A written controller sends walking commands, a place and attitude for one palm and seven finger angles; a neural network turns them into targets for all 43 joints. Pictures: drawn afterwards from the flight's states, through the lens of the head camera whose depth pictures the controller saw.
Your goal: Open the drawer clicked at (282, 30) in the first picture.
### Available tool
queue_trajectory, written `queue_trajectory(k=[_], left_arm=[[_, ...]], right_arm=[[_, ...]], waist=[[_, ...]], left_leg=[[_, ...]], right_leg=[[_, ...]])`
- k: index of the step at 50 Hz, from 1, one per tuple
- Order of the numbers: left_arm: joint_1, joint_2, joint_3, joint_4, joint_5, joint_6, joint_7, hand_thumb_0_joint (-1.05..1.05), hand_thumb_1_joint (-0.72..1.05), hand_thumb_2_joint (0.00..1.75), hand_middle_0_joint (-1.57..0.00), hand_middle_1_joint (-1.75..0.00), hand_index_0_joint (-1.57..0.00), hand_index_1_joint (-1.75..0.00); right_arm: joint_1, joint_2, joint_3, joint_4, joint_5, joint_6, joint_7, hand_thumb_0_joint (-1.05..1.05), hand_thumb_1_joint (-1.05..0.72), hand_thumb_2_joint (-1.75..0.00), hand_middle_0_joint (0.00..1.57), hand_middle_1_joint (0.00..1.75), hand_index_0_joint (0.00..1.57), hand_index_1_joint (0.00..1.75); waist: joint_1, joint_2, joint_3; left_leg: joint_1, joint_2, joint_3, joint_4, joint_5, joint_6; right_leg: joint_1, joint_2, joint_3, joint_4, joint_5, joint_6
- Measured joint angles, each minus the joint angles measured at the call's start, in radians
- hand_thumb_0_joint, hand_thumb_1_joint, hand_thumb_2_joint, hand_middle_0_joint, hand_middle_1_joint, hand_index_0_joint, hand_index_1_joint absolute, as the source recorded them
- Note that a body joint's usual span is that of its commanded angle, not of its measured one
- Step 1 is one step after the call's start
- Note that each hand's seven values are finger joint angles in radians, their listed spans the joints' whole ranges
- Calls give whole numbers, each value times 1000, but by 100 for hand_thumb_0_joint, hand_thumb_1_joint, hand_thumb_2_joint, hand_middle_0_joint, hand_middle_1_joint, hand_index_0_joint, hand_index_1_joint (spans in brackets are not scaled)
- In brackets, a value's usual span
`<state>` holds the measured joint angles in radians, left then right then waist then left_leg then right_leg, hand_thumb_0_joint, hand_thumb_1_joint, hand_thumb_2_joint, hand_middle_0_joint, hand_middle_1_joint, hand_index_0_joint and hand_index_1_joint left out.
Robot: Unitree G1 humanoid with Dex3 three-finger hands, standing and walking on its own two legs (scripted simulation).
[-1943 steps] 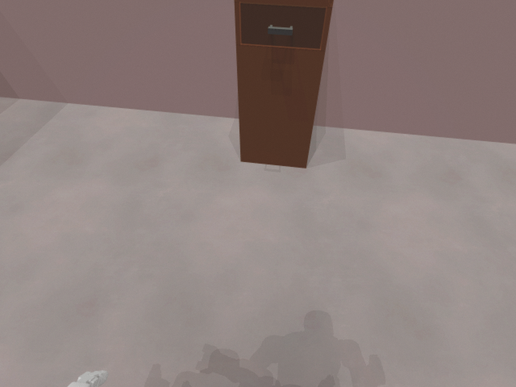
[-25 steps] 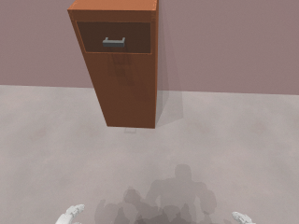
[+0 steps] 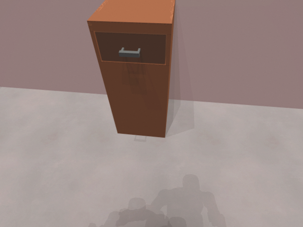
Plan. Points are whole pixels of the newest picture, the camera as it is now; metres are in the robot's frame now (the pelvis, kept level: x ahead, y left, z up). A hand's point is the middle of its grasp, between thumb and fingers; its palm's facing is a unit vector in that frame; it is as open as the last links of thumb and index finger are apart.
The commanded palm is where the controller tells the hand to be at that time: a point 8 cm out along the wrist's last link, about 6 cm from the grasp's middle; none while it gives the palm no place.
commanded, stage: let the arm hang, fingers relaxed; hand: left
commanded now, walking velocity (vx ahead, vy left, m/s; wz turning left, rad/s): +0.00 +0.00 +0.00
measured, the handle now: (130, 51) +0.89 +0.17 +0.00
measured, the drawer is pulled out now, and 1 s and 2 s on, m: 0.00 0.00 0.00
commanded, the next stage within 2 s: look to check the result in 0.34 s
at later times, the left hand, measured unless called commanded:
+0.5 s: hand out of the picture +0.12 +0.23 -0.15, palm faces -0.07 -0.94 -0.33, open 7.4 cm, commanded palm none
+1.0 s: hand out of the picture +0.12 +0.23 -0.15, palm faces -0.04 -0.93 -0.36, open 7.4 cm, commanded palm none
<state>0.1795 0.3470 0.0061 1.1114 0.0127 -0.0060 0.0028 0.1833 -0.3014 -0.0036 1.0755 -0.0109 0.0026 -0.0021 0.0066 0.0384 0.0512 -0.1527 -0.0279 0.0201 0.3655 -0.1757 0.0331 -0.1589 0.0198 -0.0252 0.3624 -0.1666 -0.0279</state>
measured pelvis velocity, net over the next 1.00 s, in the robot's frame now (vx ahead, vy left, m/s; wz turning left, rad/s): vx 0.03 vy -0.02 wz -0.01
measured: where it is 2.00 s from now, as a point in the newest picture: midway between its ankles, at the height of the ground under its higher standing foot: (160, 226)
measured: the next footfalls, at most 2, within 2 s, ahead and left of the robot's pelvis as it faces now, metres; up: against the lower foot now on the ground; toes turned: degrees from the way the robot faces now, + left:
right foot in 1.78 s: +0.31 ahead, -0.14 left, +0.00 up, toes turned -7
left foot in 2.00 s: +0.32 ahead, +0.11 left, +0.00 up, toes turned +5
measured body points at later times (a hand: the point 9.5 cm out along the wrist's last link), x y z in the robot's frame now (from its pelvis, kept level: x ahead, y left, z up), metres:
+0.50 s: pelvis +0.02 -0.01 +0.00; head +0.04 -0.02 +0.45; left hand +0.12 +0.28 -0.13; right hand +0.07 -0.32 -0.13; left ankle +0.02 +0.10 -0.75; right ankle +0.02 -0.10 -0.75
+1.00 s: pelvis +0.03 -0.02 +0.00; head +0.05 -0.03 +0.45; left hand +0.12 +0.27 -0.12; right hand +0.10 -0.32 -0.14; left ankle +0.02 +0.10 -0.75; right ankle +0.02 -0.10 -0.75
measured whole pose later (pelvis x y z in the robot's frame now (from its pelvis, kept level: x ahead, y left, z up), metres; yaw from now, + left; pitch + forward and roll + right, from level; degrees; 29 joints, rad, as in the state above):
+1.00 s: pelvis +0.03 -0.02 +0.00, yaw -1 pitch -2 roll +0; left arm 0.11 0.34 0.00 1.11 0.01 -0.02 0.01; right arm 0.12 -0.34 0.00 1.10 -0.01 0.00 0.00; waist -0.01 0.02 0.06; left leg -0.07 0.01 0.02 0.30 -0.19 0.00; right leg -0.08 0.06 -0.02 0.28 -0.18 -0.06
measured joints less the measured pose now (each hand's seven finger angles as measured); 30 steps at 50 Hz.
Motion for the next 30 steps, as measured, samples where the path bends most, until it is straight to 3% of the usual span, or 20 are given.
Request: queue_trajectory(k=[12, 30], left_arm=[[-93, -12, -11, -27, 3, -17, -3, 1, 91, 90, -20, -30, -20, -30], [-74, -17, -10, -2, -2, -14, -4, 1, 91, 90, -20, -30, -20, -30]], right_arm=[[-48, -33, 0, 16, -2, -8, 8, 0, -91, -90, 21, 30, 21, 30], [-31, -46, 3, 39, 0, -3, -1, 1, -91, -90, 20, 30, 21, 30]], waist=[[-17, -5, -13], [-26, -34, 17]], left_leg=[[39, 2, 8, -49, 10, -5], [64, 23, 4, -72, 0, -26]], right_leg=[[26, 3, 10, -27, 2, -2], [56, 25, 8, -65, 0, -21]])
